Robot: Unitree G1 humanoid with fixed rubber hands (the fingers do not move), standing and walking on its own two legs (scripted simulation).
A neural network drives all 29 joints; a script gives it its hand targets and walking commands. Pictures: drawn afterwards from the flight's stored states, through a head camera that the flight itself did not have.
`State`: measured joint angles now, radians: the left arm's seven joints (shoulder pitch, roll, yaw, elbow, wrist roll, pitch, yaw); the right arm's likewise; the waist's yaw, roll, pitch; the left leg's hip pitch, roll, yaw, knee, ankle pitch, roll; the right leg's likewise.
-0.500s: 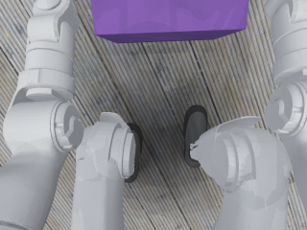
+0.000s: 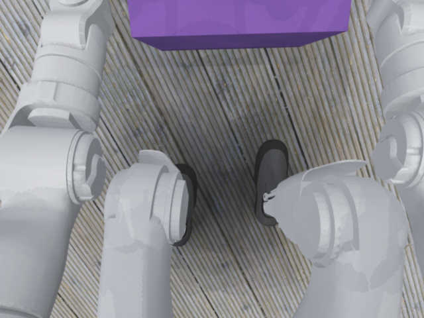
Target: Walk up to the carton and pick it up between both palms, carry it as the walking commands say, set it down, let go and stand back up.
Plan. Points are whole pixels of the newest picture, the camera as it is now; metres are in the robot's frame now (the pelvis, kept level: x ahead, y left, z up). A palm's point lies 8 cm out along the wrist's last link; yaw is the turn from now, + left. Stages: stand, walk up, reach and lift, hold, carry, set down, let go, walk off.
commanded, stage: set down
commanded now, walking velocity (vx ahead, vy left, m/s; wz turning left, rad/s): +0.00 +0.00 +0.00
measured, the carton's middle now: out of the picture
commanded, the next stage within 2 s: let go in 1.80 s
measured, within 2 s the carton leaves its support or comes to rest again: neither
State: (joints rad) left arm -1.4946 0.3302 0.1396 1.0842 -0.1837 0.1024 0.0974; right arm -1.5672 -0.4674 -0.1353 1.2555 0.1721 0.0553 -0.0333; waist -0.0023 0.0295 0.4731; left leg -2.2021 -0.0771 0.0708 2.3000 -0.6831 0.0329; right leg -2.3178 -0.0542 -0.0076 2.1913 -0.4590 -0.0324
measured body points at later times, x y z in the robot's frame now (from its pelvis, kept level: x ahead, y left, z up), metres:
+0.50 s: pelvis -0.01 +0.00 +0.00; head +0.37 -0.02 +0.24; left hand +0.57 +0.18 -0.16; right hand +0.56 -0.26 -0.16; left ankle +0.09 +0.10 -0.32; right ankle +0.14 -0.12 -0.32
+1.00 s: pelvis +0.00 +0.00 +0.10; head +0.35 -0.03 +0.39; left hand +0.58 +0.19 -0.01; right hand +0.57 -0.27 +0.00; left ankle +0.09 +0.10 -0.32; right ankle +0.14 -0.12 -0.32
